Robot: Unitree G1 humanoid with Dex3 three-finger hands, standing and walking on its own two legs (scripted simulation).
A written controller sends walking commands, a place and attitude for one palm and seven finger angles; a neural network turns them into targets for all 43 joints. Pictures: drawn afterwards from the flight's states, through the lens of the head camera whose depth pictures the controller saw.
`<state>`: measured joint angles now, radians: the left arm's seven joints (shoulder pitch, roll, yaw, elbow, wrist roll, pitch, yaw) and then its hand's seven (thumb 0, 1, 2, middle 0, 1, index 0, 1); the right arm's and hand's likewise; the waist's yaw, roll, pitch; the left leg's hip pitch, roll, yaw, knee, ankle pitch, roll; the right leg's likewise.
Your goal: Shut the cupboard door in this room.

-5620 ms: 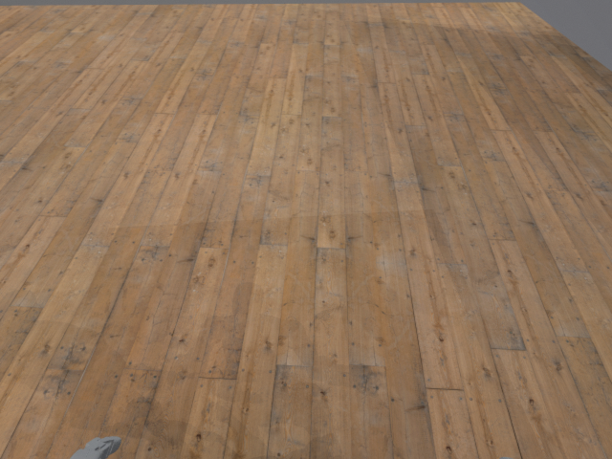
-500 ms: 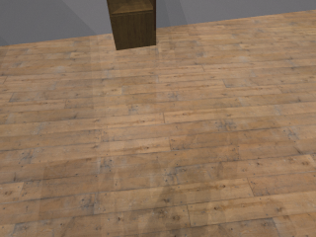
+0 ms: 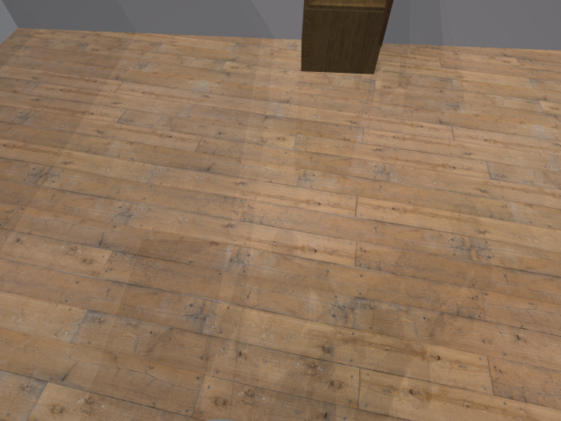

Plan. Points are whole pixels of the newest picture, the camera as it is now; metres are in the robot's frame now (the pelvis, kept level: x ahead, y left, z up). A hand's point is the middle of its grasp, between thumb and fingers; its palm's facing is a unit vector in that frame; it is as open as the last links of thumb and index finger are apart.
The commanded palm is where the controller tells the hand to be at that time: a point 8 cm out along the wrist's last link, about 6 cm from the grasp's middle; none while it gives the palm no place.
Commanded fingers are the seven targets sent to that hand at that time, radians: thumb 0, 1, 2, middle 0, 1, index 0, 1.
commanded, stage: turn or walk to find it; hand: left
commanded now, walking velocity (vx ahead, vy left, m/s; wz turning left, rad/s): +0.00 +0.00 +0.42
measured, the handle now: out of the picture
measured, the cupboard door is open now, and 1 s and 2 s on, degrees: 78 78 78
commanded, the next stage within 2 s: stand and wait in 1.20 s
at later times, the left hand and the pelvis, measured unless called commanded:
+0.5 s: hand out of the picture +0.07 +0.20 -0.14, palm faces +0.20 -0.94 -0.29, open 7.4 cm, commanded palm none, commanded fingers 0.00 0.90 0.90 -0.20 -0.30 -0.20 -0.30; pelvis +0.00 -0.02 +0.00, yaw +12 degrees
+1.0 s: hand out of the picture -0.09 +0.21 -0.18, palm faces +0.45 -0.85 -0.25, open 7.4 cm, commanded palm none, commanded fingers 0.00 0.90 0.90 -0.20 -0.30 -0.20 -0.30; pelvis -0.01 +0.01 -0.01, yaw +25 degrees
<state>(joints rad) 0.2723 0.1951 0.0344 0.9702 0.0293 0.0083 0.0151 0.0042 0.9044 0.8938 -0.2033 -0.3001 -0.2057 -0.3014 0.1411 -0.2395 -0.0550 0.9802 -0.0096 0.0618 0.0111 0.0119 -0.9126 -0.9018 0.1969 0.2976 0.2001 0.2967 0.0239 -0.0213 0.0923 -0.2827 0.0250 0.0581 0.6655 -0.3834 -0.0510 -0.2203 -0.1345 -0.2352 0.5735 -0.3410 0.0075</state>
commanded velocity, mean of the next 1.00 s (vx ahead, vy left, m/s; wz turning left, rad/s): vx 0.00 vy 0.00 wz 0.42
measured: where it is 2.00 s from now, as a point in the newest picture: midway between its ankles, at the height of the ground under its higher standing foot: outside the picture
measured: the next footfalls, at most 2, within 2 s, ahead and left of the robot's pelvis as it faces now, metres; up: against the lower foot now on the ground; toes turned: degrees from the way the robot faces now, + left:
left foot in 0.02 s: +0.02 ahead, +0.13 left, +0.00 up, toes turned +5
right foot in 0.44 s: +0.05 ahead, -0.11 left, +0.00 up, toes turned +6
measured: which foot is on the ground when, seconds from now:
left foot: up 0.00-0.00, down 0.02-0.44, up 0.46-0.90, down 0.92-1.00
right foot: down 0.00-0.04, up 0.06-0.42, down 0.44-0.92, up 0.94-1.00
